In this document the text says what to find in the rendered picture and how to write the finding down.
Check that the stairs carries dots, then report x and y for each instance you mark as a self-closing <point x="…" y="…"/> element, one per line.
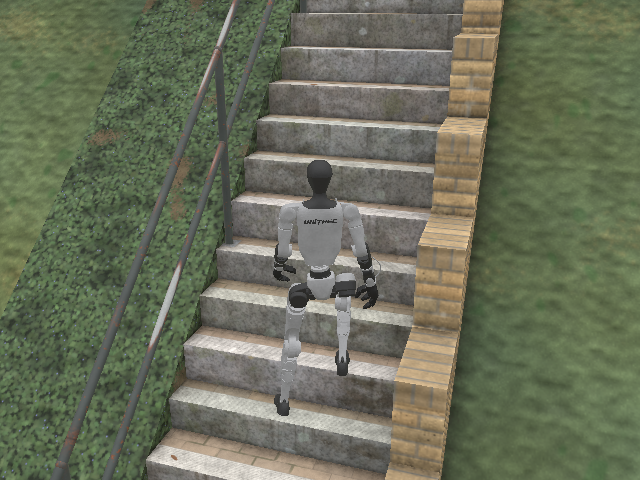
<point x="365" y="87"/>

